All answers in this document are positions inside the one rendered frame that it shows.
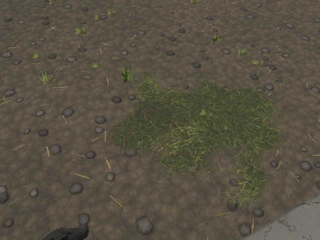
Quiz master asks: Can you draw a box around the robot left hand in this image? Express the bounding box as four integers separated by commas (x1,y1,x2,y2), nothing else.
41,227,89,240

